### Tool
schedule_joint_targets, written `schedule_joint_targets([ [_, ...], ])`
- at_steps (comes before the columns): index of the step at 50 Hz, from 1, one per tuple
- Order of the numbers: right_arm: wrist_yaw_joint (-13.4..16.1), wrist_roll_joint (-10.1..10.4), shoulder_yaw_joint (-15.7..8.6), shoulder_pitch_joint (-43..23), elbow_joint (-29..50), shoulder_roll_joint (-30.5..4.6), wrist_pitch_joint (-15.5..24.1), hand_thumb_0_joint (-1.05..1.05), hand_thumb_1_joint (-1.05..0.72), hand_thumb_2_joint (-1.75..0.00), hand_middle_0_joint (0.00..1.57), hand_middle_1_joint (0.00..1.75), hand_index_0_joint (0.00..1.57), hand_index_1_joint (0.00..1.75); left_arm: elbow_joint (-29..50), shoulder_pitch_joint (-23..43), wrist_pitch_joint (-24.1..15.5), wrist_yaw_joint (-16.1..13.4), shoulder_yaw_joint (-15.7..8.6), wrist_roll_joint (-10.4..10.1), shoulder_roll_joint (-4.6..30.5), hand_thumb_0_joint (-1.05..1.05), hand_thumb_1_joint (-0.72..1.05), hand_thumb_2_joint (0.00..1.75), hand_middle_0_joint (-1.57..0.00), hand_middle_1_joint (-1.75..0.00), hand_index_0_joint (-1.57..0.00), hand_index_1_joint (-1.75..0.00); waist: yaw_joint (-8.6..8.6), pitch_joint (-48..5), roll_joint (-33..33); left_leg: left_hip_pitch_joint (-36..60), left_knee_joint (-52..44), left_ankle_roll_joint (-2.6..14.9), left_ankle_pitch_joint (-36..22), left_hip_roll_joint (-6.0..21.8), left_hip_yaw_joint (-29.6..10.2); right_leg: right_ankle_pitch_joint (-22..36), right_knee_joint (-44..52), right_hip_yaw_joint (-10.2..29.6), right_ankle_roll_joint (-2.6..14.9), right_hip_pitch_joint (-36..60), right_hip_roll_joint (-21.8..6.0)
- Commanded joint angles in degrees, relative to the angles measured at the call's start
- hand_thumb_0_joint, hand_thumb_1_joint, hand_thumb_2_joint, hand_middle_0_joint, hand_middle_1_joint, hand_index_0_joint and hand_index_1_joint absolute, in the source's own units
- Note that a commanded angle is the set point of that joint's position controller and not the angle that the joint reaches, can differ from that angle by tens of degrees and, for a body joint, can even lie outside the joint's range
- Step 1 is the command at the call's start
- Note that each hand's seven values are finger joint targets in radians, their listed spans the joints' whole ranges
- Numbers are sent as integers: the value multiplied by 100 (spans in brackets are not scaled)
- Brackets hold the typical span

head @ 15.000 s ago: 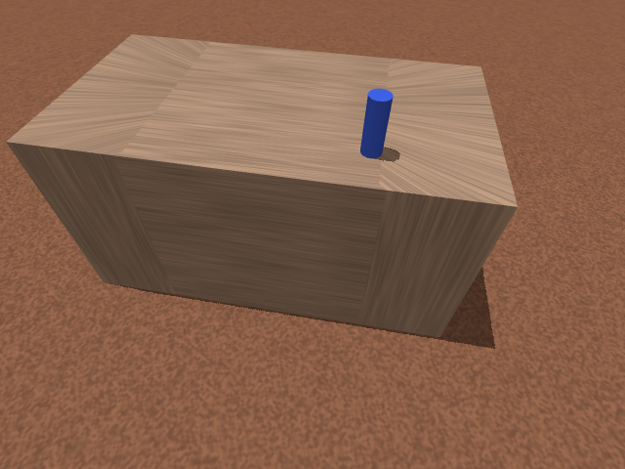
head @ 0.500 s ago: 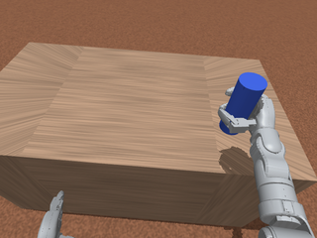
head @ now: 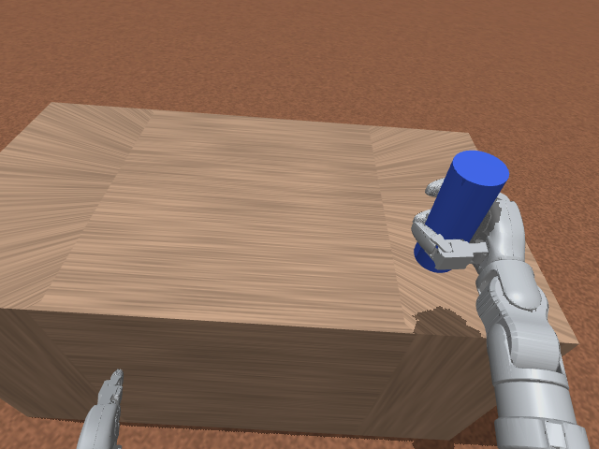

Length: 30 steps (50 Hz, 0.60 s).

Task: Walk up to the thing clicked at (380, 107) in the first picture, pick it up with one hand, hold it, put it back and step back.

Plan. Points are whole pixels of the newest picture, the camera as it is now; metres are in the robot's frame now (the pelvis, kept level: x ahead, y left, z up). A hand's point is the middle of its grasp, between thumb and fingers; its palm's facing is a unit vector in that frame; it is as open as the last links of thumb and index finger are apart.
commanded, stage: lift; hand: right
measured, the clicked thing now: (454, 217) +0.36 -0.17 +0.17
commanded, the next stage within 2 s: hold in 0.12 s
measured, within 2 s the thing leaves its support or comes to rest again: neither
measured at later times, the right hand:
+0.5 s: hand (456, 224) +0.34 -0.16 +0.18, palm faces +0.07 +1.00 -0.03, open 7.9 cm
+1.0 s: hand (467, 214) +0.33 -0.16 +0.20, palm faces +0.05 +1.00 -0.04, open 7.9 cm
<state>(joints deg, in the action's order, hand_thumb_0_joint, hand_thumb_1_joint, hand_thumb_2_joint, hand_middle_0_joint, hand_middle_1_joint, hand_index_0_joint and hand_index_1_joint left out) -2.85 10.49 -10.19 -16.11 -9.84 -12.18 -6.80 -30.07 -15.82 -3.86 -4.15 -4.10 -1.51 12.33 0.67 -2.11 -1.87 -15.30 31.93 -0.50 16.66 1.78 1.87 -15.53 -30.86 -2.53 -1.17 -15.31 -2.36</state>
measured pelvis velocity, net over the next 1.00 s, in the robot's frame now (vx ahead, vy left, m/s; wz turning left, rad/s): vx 0.01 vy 0.00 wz -0.02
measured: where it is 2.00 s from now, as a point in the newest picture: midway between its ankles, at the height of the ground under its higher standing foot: outside the picture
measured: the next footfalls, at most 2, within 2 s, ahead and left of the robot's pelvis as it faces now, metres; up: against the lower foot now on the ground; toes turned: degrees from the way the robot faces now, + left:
none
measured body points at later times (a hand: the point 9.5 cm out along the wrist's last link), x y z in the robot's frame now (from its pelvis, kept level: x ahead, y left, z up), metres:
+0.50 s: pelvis +0.00 +0.00 +0.01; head -0.01 +0.02 +0.45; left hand +0.17 +0.26 -0.08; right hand +0.33 -0.21 +0.18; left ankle +0.00 +0.12 -0.73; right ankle +0.01 -0.13 -0.73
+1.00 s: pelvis +0.01 +0.00 +0.01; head -0.01 +0.03 +0.45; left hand +0.17 +0.26 -0.08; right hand +0.32 -0.22 +0.20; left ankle +0.00 +0.12 -0.73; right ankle +0.01 -0.13 -0.73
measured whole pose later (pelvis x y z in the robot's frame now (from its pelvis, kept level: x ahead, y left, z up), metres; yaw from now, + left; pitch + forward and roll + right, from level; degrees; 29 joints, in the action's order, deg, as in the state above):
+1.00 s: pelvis +0.01 +0.00 +0.01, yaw -1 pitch -2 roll +0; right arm -6.1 12.2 -12.8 -13.4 4.8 -13.5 -20.7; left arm -39.1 -11.9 -8.2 -2.8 -6.3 -1.6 13.6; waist -0.2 -1.4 -3.3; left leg -9.7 27.4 -0.4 15.5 1.9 2.9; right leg -13.9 -26.2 -1.6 -1.4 -10.1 -2.1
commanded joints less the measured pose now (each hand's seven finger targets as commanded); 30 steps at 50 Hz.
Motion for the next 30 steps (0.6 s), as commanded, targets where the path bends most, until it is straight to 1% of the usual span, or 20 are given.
schedule_joint_targets([
  [1, -25, 87, -361, -2042, 1458, -872, 258, 0, -47, -128, 137, 142, 138, 142, 844, 752, -394, -50, -408, -12, 786, 0, -53, 3, -4, -4, -5, -3, -5, -1058, 244, 127, -621, -35, -1084, -140, 109, 798, 475, 65, 204, 688, 147],
  [2, -37, 81, -352, -2049, 1586, -901, 238, 0, -48, -129, 138, 143, 139, 143, 816, 696, -403, -69, -519, -2, 892, 0, -53, 3, -4, -4, -5, -3, 56, -1130, 232, 114, -655, -36, -1063, -139, 102, 763, 499, 59, 208, 782, 153],
  [5, -61, 99, -299, -1956, 1723, -787, 148, 0, -46, -128, 136, 142, 138, 142, 696, 578, -450, -30, -234, -6, 594, 0, -53, 3, -4, -4, -5, -3, -3, -1141, 256, 206, -659, -26, -1257, -166, 151, 1007, 522, 85, 197, 864, 130],
  [6, -64, 121, -401, -1963, 1618, -896, 124, 0, -47, -128, 137, 142, 138, 142, 709, 737, -483, -35, -349, -19, 684, 0, -53, 3, -4, -4, -5, -3, -8, -928, 228, 178, -684, -34, -1187, -160, 156, 924, 537, 85, 202, 743, 134],
  [7, -50, 125, -427, -1886, 1755, -894, 98, 0, -48, -128, 137, 142, 138, 142, 594, 770, -478, -28, -334, -4, 674, 0, -53, 3, -4, -4, -5, -3, -57, -1003, 150, 223, -719, -33, -1145, -132, 126, 882, 546, 66, 201, 781, 165],
  [8, -49, 118, -449, -1938, 1776, -933, 68, 0, -47, -128, 137, 142, 138, 142, 715, 797, -511, -36, -425, 0, 801, 0, -53, 3, -4, -4, -5, -3, 7, -1082, 281, 225, -737, -45, -1138, -141, 126, 858, 559, 74, 222, 837, 154],
  [10, -57, 110, -399, -1856, 1921, -855, 19, 0, -48, -128, 137, 142, 138, 142, 544, 733, -513, -9, -314, 7, 631, 0, -53, 3, -4, -4, -5, -3, 0, -1021, 233, 248, -772, -58, -1168, -112, 100, 862, 548, 42, 222, 825, 191],
  [11, -52, 135, -472, -1823, 1957, -915, -24, 0, -46, -128, 136, 142, 137, 142, 505, 724, -537, -37, -487, 5, 832, 0, -53, 3, -4, -4, -5, -3, 10, -1110, 252, 274, -773, -51, -1227, -134, 125, 927, 576, 68, 221, 917, 169],
  [13, -70, 127, -449, -1738, 2035, -901, -68, 0, -44, -129, 136, 142, 138, 142, 340, 703, -525, -1, -344, 9, 657, 0, -53, 3, -4, -5, -5, -3, -13, -1078, 273, 332, -765, -65, -1406, -115, 115, 1091, 529, 56, 224, 908, 187],
  [14, -76, 124, -486, -1778, 2123, -952, -86, 0, -40, -129, 135, 142, 137, 142, 481, 910, -553, -11, -519, -2, 872, 0, -53, 3, -4, -5, -5, -3, -20, -1157, 251, 358, -757, -55, -1431, -135, 137, 1138, 571, 83, 220, 942, 166],
  [15, -77, 109, -445, -1720, 2141, -925, -116, 0, -42, -128, 135, 142, 137, 142, 339, 887, -545, 12, -360, 6, 695, 0, -53, 3, -4, -4, -5, -3, -73, -1200, 194, 429, -747, -56, -1527, -114, 119, 1236, 537, 68, 209, 953, 180],
  [17, -93, 130, -439, -1784, 2227, -901, -156, 0, -41, -129, 135, 142, 137, 142, 446, 1102, -572, -6, -447, -8, 788, 0, -53, 3, -4, -5, -5, -3, -41, -1186, 240, 435, -760, -56, -1531, -127, 137, 1252, 564, 89, 209, 995, 168],
  [19, -100, 126, -453, -1716, 2249, -935, -217, 0, -42, -129, 136, 142, 137, 142, 106, 967, -537, 9, -370, -9, 686, 0, -53, 3, -4, -5, -5, -3, -51, -1104, 172, 385, -781, -55, -1553, -117, 129, 1260, 567, 69, 212, 983, 183],
  [20, -122, 149, -419, -1712, 2328, -871, -227, 0, -42, -129, 135, 142, 137, 142, 391, 1138, -599, 5, -356, -8, 736, 0, -53, 3, -4, -5, -5, -4, -29, -1050, 273, 414, -826, -55, -1411, -135, 156, 1146, 613, 94, 213, 986, 167],
  [22, -130, 150, -574, -1522, 2133, -995, -303, 0, -41, -129, 135, 142, 137, 142, 430, 1152, -655, -17, -432, -13, 842, 0, -53, 3, -4, -4, -5, -3, -62, -1008, 385, 465, -841, -69, -1363, -150, 175, 1094, 640, 98, 217, 944, 159],
  [23, -160, 151, -442, -1656, 2514, -903, -280, 0, -44, -129, 136, 142, 138, 142, -2, 838, -594, 38, -232, -9, 502, 0, -53, 3, -4, -5, -5, -3, -103, -1059, 69, 457, -827, -42, -1369, -133, 155, 1118, 644, 77, 195, 1007, 180],
  [26, -197, 188, -462, -1521, 2390, -890, -405, 0, -43, -131, 136, 144, 138, 144, 339, 936, -643, -1, -527, -10, 902, 0, -53, 3, -4, -5, -5, -4, -1, -1089, 299, 467, -811, -57, -1617, -157, 179, 1357, 628, 94, 208, 1090, 158],
  [27, -195, 174, -507, -1560, 2473, -941, -454, 0, -44, -130, 136, 143, 138, 143, 107, 763, -617, 36, -419, -11, 735, 0, -53, 3, -4, -5, -5, -4, -32, -1022, 114, 439, -810, -40, -1633, -151, 182, 1393, 641, 87, 193, 1108, 164],
  [29, -223, 193, -528, -1615, 2521, -954, -497, 0, -43, -129, 135, 142, 137, 142, 223, 852, -634, 33, -504, -15, 824, 0, -53, 3, -4, -5, -5, -4, 6, -977, 192, 424, -857, -53, -1548, -141, 182, 1300, 648, 89, 208, 1090, 174],
  [30, -222, 190, -538, -1579, 2617, -967, -526, 0, -45, -129, 136, 142, 137, 142, 159, 936, -633, 66, -406, -21, 697, 0, -54, 4, -4, -5, -5, -4, -72, -955, 137, 472, -882, -58, -1512, -109, 160, 1234, 660, 73, 211, 1032, 207],
])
